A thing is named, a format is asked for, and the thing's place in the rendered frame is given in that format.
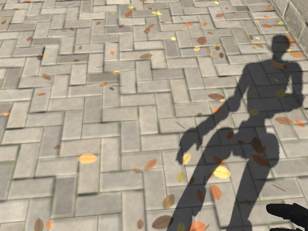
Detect right robot hand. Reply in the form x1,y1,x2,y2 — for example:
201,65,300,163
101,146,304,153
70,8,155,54
266,203,308,231

